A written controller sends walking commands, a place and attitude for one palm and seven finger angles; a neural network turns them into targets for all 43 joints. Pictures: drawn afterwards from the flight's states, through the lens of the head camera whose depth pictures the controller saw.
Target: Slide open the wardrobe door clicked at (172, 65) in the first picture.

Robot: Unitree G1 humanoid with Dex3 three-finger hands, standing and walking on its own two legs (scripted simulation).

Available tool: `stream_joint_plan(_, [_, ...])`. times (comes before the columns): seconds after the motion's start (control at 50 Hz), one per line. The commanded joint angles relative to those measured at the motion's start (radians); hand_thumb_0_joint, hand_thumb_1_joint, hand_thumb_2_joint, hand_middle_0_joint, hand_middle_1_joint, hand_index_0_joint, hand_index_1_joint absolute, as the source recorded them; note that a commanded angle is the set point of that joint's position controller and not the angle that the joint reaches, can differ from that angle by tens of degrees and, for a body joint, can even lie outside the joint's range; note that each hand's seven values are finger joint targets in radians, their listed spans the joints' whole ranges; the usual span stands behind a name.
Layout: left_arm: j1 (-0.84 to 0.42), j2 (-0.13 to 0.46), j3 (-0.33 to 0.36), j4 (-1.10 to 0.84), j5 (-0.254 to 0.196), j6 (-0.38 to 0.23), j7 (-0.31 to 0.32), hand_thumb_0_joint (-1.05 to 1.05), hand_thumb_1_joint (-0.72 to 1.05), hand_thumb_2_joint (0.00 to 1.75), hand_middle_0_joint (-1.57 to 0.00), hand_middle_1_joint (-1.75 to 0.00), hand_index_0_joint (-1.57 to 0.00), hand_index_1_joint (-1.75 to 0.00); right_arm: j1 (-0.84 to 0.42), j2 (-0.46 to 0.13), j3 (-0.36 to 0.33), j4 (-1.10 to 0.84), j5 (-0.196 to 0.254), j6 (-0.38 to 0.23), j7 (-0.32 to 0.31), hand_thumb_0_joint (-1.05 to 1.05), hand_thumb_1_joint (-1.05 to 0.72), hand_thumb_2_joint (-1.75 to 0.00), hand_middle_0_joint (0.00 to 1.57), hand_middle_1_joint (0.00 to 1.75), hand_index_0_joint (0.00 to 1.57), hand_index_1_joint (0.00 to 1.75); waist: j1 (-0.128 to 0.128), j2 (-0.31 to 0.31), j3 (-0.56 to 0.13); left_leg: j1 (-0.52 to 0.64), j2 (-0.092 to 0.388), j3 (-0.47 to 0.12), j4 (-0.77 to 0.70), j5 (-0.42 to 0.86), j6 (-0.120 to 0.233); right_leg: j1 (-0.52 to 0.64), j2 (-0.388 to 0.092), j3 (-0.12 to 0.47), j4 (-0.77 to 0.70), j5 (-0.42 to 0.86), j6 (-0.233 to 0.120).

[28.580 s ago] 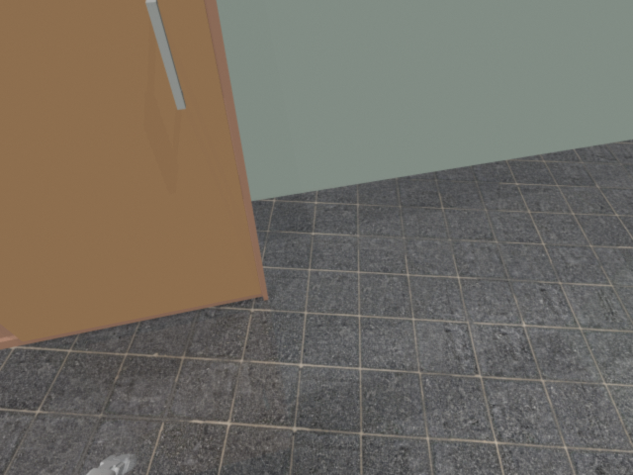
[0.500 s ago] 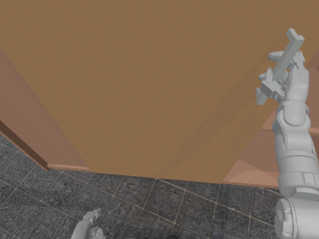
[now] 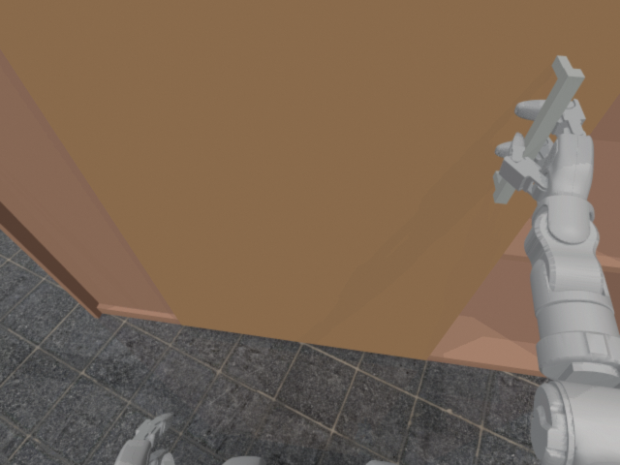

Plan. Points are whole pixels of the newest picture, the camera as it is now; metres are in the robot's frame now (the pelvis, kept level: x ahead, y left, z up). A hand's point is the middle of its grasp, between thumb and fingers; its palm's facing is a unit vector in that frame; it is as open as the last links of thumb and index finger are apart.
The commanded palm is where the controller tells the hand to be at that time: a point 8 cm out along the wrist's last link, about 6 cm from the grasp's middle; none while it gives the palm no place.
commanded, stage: stop walking and hold the door there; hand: right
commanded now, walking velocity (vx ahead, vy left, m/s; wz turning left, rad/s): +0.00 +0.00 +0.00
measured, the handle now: (528, 137) +0.49 -0.25 +0.17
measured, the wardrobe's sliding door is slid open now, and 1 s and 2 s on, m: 0.47 0.47 0.47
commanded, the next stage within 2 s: loosen the grip on the handle in 0.38 s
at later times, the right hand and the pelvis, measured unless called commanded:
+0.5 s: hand (512, 163) +0.44 -0.22 +0.16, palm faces +0.30 +0.93 -0.21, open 5.9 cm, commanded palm +0.40 -0.26 +0.16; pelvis +0.02 +0.01 +0.00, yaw +1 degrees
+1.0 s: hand (511, 164) +0.45 -0.22 +0.15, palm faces +0.29 +0.94 -0.17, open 13.7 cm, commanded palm +0.41 -0.27 +0.16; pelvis +0.02 +0.01 -0.01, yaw +1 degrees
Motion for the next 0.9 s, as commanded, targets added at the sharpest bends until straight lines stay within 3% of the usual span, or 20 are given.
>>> stream_joint_plan(0.0, [-0.035, 0.173, 0.058, -0.111, 0.005, -0.044, 0.017, 0.00, 0.90, 0.90, -0.20, -0.30, -0.20, -0.30, -0.458, -0.159, 0.020, -0.229, -0.038, -0.106, 0.045, 0.00, -0.90, -0.90, 0.45, 1.40, 0.45, 1.40, 0.026, -0.071, -0.367, 0.206, 0.066, -0.061, -0.243, 0.105, 0.021, 0.056, -0.108, 0.075, -0.082, -0.112, -0.027])
stream_joint_plan(0.04, [-0.033, 0.150, 0.055, -0.110, 0.008, -0.033, 0.018, 0.00, 0.90, 0.90, -0.20, -0.30, -0.20, -0.30, -0.439, -0.226, -0.026, -0.185, -0.043, -0.105, 0.036, 0.00, -0.90, -0.90, 0.45, 1.40, 0.45, 1.40, 0.037, 0.101, -0.348, 0.124, 0.235, -0.217, -0.312, 0.194, 0.078, 0.061, -0.040, 0.017, 0.033, -0.070, 0.019])
stream_joint_plan(0.08, [-0.048, 0.140, 0.057, -0.107, -0.002, -0.036, 0.022, 0.00, 0.90, 0.90, -0.20, -0.30, -0.20, -0.30, -0.413, -0.246, -0.055, -0.194, -0.039, -0.103, 0.034, 0.00, -0.90, -0.90, 0.45, 1.40, 0.45, 1.40, 0.018, 0.164, -0.352, 0.090, 0.224, -0.165, -0.283, 0.171, 0.070, 0.074, -0.021, 0.029, 0.042, -0.085, 0.024])
stream_joint_plan(0.1, [-0.058, 0.155, 0.061, -0.100, -0.006, -0.031, 0.027, 0.00, 0.90, 0.90, -0.20, -0.30, -0.20, -0.30, -0.403, -0.272, -0.074, -0.198, -0.037, -0.103, 0.030, 0.00, -0.90, -0.90, 0.45, 1.40, 0.45, 1.40, 0.019, 0.140, -0.354, 0.086, 0.205, -0.151, -0.260, 0.197, 0.059, 0.097, -0.035, 0.037, 0.020, -0.025, 0.017])
stream_joint_plan(0.2, [-0.075, 0.145, 0.053, -0.103, -0.002, -0.025, 0.027, 0.00, 0.90, 0.90, -0.20, -0.30, -0.20, -0.30, -0.335, -0.173, -0.014, -0.216, -0.035, -0.120, 0.044, 0.00, -0.90, -0.90, 0.45, 1.40, 0.45, 1.40, 0.015, -0.038, -0.396, 0.088, 0.099, -0.045, -0.153, 0.364, 0.001, 0.180, -0.112, 0.084, -0.025, 0.270, -0.014])
stream_joint_plan(0.3, [-0.077, 0.148, 0.058, -0.117, -0.005, -0.013, 0.027, 0.00, 0.90, 0.90, -0.20, -0.30, -0.20, -0.30, -0.264, -0.157, -0.007, -0.223, -0.032, -0.120, 0.038, 0.00, -0.90, -0.90, 0.45, 1.40, 0.45, 1.40, 0.013, 0.000, -0.384, 0.100, 0.099, -0.055, -0.174, 0.362, 0.003, 0.157, -0.105, 0.075, -0.024, 0.243, -0.010])
stream_joint_plan(0.34, [-0.071, 0.154, 0.062, -0.117, -0.003, -0.005, 0.029, 0.00, 0.90, 0.90, -0.20, -0.30, -0.20, -0.30, -0.238, -0.215, -0.057, -0.209, -0.039, -0.119, 0.028, 0.00, -0.90, -0.90, 0.45, 1.40, 0.45, 1.40, 0.007, 0.006, -0.391, 0.100, 0.110, -0.065, -0.180, 0.395, 0.006, 0.152, -0.098, 0.061, -0.011, 0.236, -0.003])
stream_joint_plan(0.44, [-0.079, 0.156, 0.061, -0.133, -0.002, 0.006, 0.030, 0.00, 0.90, 0.90, -0.20, -0.30, -0.20, -0.30, -0.213, -0.237, -0.079, -0.206, -0.038, -0.120, 0.025, 0.00, -0.90, -0.90, 0.45, 1.40, 0.45, 1.40, 0.006, -0.013, -0.386, 0.098, 0.101, -0.057, -0.189, 0.364, 0.004, 0.146, -0.097, 0.064, -0.026, 0.222, -0.001])
stream_joint_plan(0.46, [-0.022, 0.193, 0.147, -0.151, 0.017, -0.030, -0.005, 0.00, 0.90, 0.90, -0.20, -0.30, -0.20, -0.30, -0.885, -0.816, -0.473, -0.263, -0.160, -0.142, 0.043, 0.00, -0.90, -0.90, 0.45, 1.40, 0.45, 1.40, -0.024, 0.138, -0.324, 0.086, 0.091, -0.155, -0.279, 0.457, 0.007, 0.102, -0.057, 0.002, 0.017, 0.169, -0.025])
stream_joint_plan(0.48, [-0.044, 0.165, 0.093, -0.126, 0.039, -0.083, -0.009, 0.00, 0.90, 0.90, -0.20, -0.30, -0.20, -0.30, -0.650, -0.308, -0.162, 0.098, -0.150, -0.052, 0.097, 0.00, -0.78, -0.84, 0.45, 1.40, 0.45, 1.40, 0.092, 0.178, -0.585, 0.128, 0.000, 0.001, -0.088, 0.648, 0.055, 0.132, 0.051, -0.015, -0.070, 0.308, -0.022])
stream_joint_plan(0.5, [0.032, 0.192, 0.118, -0.121, 0.009, -0.103, -0.012, 0.00, 0.90, 0.90, -0.20, -0.30, -0.20, -0.30, -0.523, -0.268, -0.168, -0.068, -0.072, -0.056, 0.112, 0.00, -0.66, -0.78, 0.45, 1.40, 0.45, 1.40, 0.045, 0.059, -0.643, 0.125, 0.005, 0.036, -0.093, 0.602, 0.049, 0.237, 0.031, 0.001, -0.020, 0.390, 0.003])
stream_joint_plan(0.52, [0.047, 0.175, 0.115, -0.096, 0.007, -0.096, -0.010, 0.00, 0.90, 0.90, -0.20, -0.30, -0.20, -0.30, -0.330, -0.184, -0.179, 0.000, -0.077, -0.053, 0.128, 0.00, -0.54, -0.73, 0.45, 1.40, 0.45, 1.40, 0.029, 0.049, -0.592, 0.031, -0.004, 0.036, -0.109, 0.513, 0.031, 0.238, 0.022, 0.021, -0.001, 0.393, 0.011])
stream_joint_plan(0.54, [-0.002, 0.188, 0.102, -0.098, 0.014, -0.093, -0.010, 0.00, 0.90, 0.90, -0.20, -0.30, -0.20, -0.30, -0.403, -0.212, -0.193, -0.071, -0.037, -0.086, 0.129, 0.00, -0.42, -0.67, 0.45, 1.40, 0.45, 1.40, 0.015, -0.094, -0.553, -0.009, 0.001, 0.013, -0.145, 0.429, 0.027, 0.260, 0.030, 0.016, -0.006, 0.274, 0.016])
stream_joint_plan(0.56, [-0.007, 0.180, 0.101, -0.096, 0.024, -0.094, -0.010, 0.00, 0.90, 0.90, -0.20, -0.30, -0.20, -0.30, -0.370, -0.266, -0.227, -0.065, -0.040, -0.105, 0.113, 0.00, -0.30, -0.61, 0.45, 1.40, 0.45, 1.40, 0.007, -0.130, -0.514, -0.022, 0.002, 0.003, -0.158, 0.347, 0.034, 0.224, 0.034, 0.014, -0.008, 0.167, 0.014])
stream_joint_plan(0.58, [-0.021, 0.165, 0.090, -0.109, 0.023, -0.095, -0.015, 0.00, 0.90, 0.90, -0.20, -0.30, -0.20, -0.30, -0.390, -0.228, -0.165, -0.097, -0.058, -0.127, 0.098, 0.00, -0.17, -0.55, 0.45, 1.40, 0.45, 1.40, 0.024, -0.146, -0.432, -0.069, 0.002, 0.002, -0.169, 0.259, 0.034, 0.172, 0.036, 0.015, -0.016, 0.063, 0.008])
stream_joint_plan(0.62, [-0.015, 0.161, 0.085, -0.125, 0.025, -0.099, -0.027, 0.00, 0.90, 0.90, -0.20, -0.30, -0.20, -0.30, -0.407, -0.176, -0.078, -0.098, -0.112, -0.157, 0.062, 0.00, 0.07, -0.43, 0.45, 1.40, 0.45, 1.40, 0.054, -0.049, -0.346, -0.127, 0.001, 0.011, -0.170, 0.157, 0.032, 0.094, 0.027, 0.031, -0.028, -0.062, -0.008])
stream_joint_plan(0.66, [-0.019, 0.170, 0.079, -0.136, 0.016, -0.099, -0.023, 0.00, 0.90, 0.90, -0.20, -0.30, -0.20, -0.30, -0.417, -0.229, -0.084, -0.073, -0.126, -0.174, 0.038, 0.00, 0.31, -0.32, 0.45, 1.40, 0.45, 1.40, 0.064, 0.021, -0.287, -0.169, 0.004, -0.005, -0.182, 0.020, 0.025, 0.021, 0.027, 0.045, -0.051, -0.239, -0.015])
stream_joint_plan(0.7, [-0.021, 0.179, 0.078, -0.136, 0.014, -0.099, -0.011, 0.00, 0.90, 0.90, -0.20, -0.30, -0.20, -0.30, -0.437, -0.284, -0.125, -0.061, -0.109, -0.194, 0.030, 0.00, 0.55, -0.20, 0.42, 1.37, 0.42, 1.37, 0.055, 0.061, -0.302, -0.152, 0.006, -0.020, -0.191, -0.041, 0.024, -0.003, 0.032, 0.043, -0.044, -0.275, -0.018])
stream_joint_plan(0.78, [-0.013, 0.177, 0.078, -0.132, 0.009, -0.112, 0.001, 0.00, 0.90, 0.90, -0.20, -0.30, -0.20, -0.30, -0.446, -0.260, -0.109, -0.095, -0.064, -0.207, 0.064, 0.00, 0.55, -0.20, 0.37, 1.30, 0.37, 1.30, 0.043, -0.001, -0.405, -0.129, -0.002, -0.031, -0.173, -0.028, 0.027, 0.038, 0.036, 0.034, -0.032, -0.264, -0.016])
stream_joint_plan(0.88, [-0.004, 0.175, 0.071, -0.125, 0.015, -0.110, 0.010, 0.00, 0.90, 0.90, -0.20, -0.30, -0.20, -0.30, -0.407, -0.307, -0.145, -0.144, -0.065, -0.195, 0.045, 0.00, 0.55, -0.20, 0.30, 1.22, 0.30, 1.22, 0.031, -0.046, -0.407, -0.108, -0.001, -0.029, -0.165, 0.012, 0.025, 0.020, 0.037, 0.031, -0.023, -0.226, -0.021])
